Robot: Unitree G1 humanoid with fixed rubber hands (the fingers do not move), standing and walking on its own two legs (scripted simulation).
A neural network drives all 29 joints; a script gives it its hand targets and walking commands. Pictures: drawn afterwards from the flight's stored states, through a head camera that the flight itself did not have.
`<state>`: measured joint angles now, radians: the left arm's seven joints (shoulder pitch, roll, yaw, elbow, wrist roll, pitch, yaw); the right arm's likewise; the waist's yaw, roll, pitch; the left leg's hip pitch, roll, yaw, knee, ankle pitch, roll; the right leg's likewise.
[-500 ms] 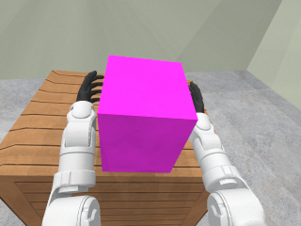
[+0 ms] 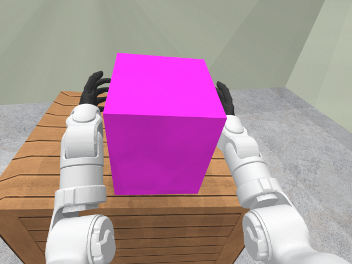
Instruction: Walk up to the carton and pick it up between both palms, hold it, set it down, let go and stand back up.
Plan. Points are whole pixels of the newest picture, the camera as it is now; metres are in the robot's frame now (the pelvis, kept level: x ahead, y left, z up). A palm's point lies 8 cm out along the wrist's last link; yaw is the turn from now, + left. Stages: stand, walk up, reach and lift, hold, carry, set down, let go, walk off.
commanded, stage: reach and lift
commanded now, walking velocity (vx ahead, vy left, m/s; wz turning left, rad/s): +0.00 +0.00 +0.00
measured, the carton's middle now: (159, 126) +0.39 +0.00 +0.17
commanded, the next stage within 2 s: hold in 1.18 s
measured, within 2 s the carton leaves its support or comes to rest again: neither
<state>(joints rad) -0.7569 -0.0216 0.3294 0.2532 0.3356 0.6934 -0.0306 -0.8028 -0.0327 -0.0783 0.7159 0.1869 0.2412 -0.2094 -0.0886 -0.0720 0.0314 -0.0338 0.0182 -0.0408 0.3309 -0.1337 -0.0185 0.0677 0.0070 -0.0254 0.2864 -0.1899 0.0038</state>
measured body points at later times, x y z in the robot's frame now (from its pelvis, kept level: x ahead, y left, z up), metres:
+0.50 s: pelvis +0.00 +0.00 +0.00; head -0.07 +0.03 +0.44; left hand +0.40 +0.15 +0.26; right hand +0.40 -0.14 +0.26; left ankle +0.04 +0.13 -0.75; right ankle -0.01 -0.12 -0.75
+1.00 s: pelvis +0.01 +0.00 +0.00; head -0.06 +0.02 +0.44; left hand +0.40 +0.15 +0.28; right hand +0.40 -0.15 +0.28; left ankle +0.04 +0.13 -0.75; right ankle -0.01 -0.12 -0.75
